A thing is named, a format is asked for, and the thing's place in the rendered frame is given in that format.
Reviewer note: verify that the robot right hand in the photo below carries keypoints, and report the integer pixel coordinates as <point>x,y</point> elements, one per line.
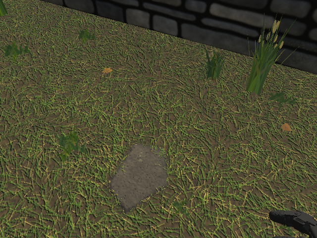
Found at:
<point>298,219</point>

